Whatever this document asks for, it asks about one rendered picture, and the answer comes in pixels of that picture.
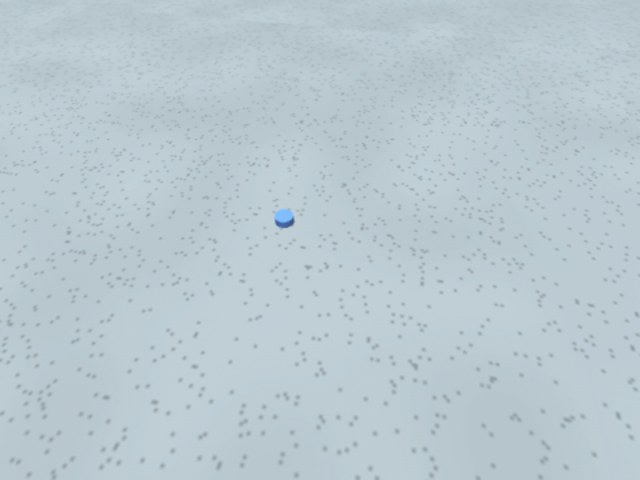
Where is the tin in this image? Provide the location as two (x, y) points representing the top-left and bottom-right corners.
(274, 209), (294, 228)

